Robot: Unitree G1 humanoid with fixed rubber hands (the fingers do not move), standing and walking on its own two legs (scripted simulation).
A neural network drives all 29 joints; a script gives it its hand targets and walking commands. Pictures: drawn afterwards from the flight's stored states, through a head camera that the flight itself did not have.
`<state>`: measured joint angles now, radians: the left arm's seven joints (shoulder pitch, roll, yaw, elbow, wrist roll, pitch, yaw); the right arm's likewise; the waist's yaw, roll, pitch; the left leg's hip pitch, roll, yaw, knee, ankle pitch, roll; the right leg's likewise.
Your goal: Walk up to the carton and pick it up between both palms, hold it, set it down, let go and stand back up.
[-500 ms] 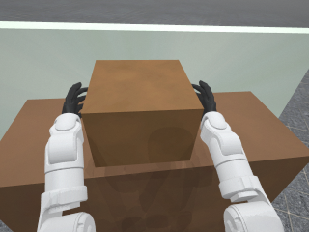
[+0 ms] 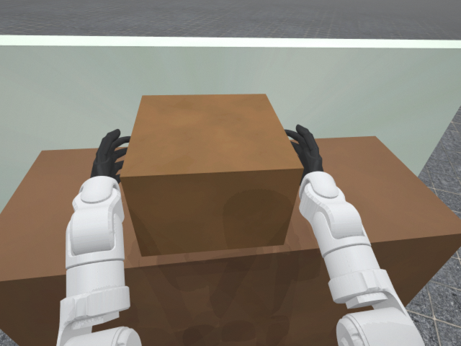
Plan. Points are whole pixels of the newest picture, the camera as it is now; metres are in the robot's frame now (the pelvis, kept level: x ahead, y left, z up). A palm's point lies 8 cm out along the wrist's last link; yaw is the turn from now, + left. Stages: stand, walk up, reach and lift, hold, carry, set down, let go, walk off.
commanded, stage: hold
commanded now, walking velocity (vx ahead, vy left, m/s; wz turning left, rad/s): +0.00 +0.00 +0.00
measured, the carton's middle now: (209, 167) +0.40 +0.01 +0.16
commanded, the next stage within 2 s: none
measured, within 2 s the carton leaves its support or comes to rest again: neither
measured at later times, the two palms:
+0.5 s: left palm (105, 177) +0.35 +0.18 +0.18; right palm (308, 170) +0.35 -0.15 +0.18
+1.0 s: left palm (108, 179) +0.35 +0.17 +0.18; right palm (310, 173) +0.35 -0.16 +0.18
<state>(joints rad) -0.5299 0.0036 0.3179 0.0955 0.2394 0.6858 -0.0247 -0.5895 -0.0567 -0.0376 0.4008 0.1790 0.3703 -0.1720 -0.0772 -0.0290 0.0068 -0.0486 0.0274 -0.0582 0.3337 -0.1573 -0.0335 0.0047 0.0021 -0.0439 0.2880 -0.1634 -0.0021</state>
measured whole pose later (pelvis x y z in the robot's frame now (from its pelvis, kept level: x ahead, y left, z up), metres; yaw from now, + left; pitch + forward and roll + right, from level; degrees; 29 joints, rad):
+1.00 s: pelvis +0.00 +0.00 +0.00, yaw +0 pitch -7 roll -1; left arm -0.54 0.00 0.31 0.11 0.24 0.68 -0.02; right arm -0.59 -0.06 -0.04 0.40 0.17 0.36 -0.17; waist -0.07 -0.03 0.00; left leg -0.07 0.03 -0.05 0.33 -0.15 -0.03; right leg -0.02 0.00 -0.04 0.28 -0.15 0.00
